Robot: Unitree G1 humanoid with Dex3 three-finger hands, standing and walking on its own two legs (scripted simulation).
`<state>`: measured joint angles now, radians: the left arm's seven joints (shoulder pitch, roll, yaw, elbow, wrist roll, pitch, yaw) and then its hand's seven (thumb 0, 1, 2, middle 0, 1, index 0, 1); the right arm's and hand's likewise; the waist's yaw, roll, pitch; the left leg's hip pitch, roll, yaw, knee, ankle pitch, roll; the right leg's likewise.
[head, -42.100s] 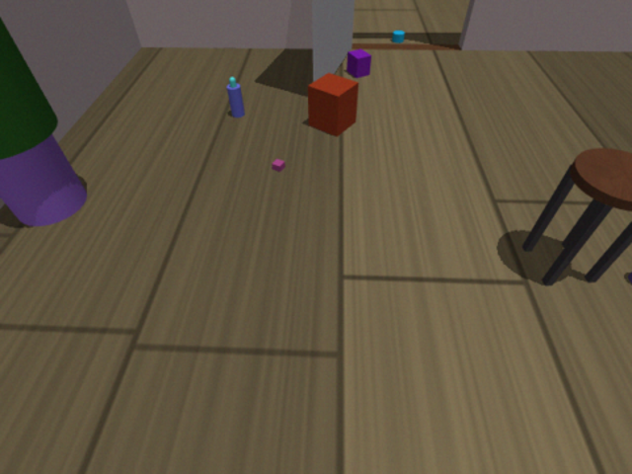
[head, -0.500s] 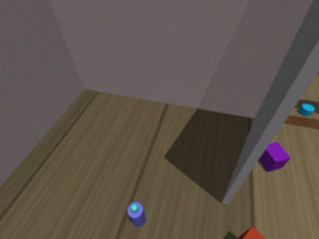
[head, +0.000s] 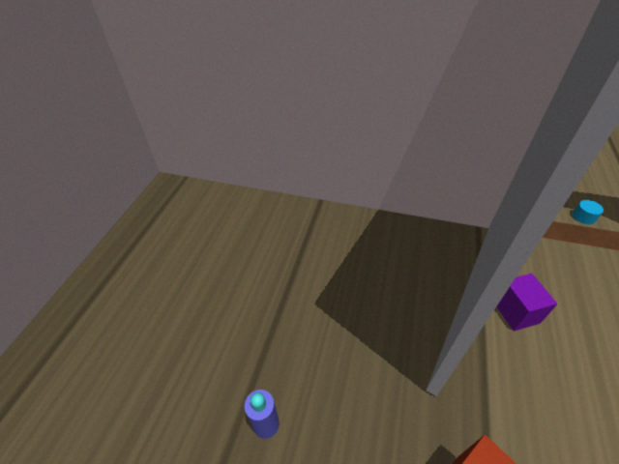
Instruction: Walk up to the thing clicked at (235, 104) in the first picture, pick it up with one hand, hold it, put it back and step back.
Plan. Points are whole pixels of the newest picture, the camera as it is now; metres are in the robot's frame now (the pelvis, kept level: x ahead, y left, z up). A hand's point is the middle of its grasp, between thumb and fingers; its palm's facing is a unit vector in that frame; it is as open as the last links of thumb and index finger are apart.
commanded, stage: step back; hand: left
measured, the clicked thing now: (261, 412) +0.39 +0.18 -0.66
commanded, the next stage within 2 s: none
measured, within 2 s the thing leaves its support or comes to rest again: neither
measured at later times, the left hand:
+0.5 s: hand out of the picture +0.06 +0.33 -0.18, palm faces -0.06 -0.94 -0.35, open 7.4 cm
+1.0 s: hand out of the picture -0.07 +0.34 -0.15, palm faces -0.03 -0.92 -0.40, open 7.4 cm
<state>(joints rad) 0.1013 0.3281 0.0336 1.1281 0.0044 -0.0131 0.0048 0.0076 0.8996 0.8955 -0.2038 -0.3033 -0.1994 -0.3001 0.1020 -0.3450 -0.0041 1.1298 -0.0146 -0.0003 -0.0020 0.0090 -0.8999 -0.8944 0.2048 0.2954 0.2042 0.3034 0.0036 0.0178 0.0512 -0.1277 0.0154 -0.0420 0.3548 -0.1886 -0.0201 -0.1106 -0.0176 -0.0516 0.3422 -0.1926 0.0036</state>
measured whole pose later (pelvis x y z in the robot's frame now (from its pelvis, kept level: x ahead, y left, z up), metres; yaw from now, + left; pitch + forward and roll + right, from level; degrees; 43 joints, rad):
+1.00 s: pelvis -0.19 +0.08 -0.02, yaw -2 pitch -1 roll +1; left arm 0.14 0.34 0.07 0.78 0.04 0.04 0.01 0.01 0.90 0.90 -0.21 -0.30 -0.20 -0.30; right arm 0.15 -0.42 -0.05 0.88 0.00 0.03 -0.03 0.01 -0.90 -0.89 0.21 0.30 0.20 0.30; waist 0.02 0.00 0.17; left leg -0.33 -0.08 -0.11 0.93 -0.52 -0.02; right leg -0.34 0.01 0.04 0.57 -0.21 -0.02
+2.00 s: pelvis -0.52 +0.06 -0.02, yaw +0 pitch -3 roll +0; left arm 0.10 0.38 0.08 0.75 0.02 0.10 0.01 0.01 0.90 0.90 -0.20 -0.30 -0.20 -0.30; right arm 0.22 -0.35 -0.03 0.86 -0.04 0.01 -0.02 0.01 -0.90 -0.89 0.21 0.30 0.21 0.30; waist -0.02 -0.05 0.18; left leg -0.29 -0.03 -0.02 0.66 -0.32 0.04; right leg -0.50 0.07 0.08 1.08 -0.52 -0.01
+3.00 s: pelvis -0.62 +0.00 -0.03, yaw +1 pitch -3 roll +0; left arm 0.16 0.35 0.05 0.95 0.03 -0.04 0.00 0.01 0.90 0.90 -0.20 -0.30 -0.20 -0.30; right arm 0.23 -0.39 -0.05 0.96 -0.01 0.02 -0.01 0.01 -0.90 -0.89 0.20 0.30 0.20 0.30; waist 0.00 0.03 0.07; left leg -0.29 -0.01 -0.08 0.86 -0.54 0.01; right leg -0.34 -0.02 -0.07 0.67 -0.27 -0.03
